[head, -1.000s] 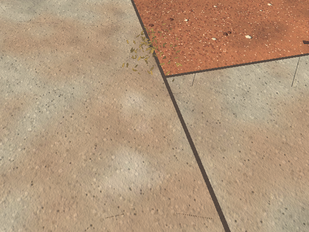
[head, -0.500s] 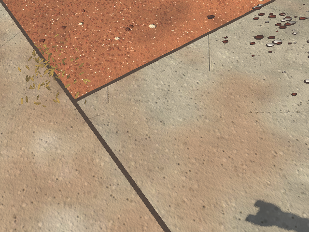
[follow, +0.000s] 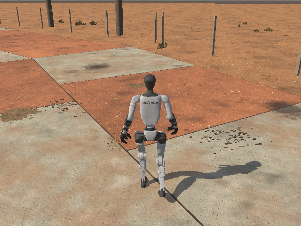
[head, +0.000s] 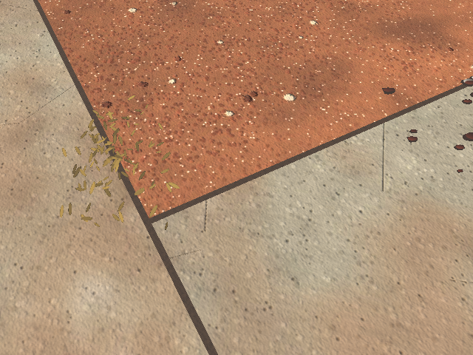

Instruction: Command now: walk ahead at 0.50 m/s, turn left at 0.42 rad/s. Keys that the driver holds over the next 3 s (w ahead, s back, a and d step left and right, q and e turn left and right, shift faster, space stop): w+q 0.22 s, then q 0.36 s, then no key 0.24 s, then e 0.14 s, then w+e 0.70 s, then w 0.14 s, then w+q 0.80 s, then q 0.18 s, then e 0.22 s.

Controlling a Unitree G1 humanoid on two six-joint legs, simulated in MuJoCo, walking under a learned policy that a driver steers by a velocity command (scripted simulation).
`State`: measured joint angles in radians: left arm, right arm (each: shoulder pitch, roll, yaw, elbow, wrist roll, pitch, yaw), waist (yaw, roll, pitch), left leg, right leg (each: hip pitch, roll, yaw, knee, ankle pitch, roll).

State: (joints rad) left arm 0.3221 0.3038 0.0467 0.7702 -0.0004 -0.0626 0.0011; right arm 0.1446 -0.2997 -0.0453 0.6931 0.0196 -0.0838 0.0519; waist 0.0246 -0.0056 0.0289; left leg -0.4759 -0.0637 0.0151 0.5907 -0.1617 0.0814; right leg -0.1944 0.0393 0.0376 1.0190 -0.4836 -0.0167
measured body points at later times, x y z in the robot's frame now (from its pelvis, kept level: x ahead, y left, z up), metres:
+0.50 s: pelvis +0.26 -0.02 +0.00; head +0.30 -0.01 +0.45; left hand +0.41 +0.28 -0.06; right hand +0.41 -0.28 -0.11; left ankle +0.11 +0.07 -0.64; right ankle +0.39 -0.09 -0.72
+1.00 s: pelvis +0.30 +0.03 +0.01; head +0.30 +0.05 +0.46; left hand +0.28 +0.32 -0.12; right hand +0.57 -0.11 -0.07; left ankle +0.27 +0.13 -0.72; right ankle +0.37 -0.09 -0.72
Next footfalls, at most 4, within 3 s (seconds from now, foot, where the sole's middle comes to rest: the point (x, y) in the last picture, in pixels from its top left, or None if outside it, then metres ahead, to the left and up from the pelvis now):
0.40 right None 0.43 -0.08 -0.76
0.82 left None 0.30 0.15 -0.76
1.26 right None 0.43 -0.07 -0.76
1.74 left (200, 247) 0.78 0.16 -0.76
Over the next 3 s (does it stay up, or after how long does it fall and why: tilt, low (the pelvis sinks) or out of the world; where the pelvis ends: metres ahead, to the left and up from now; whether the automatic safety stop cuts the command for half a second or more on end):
stays up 1.18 0.13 0.02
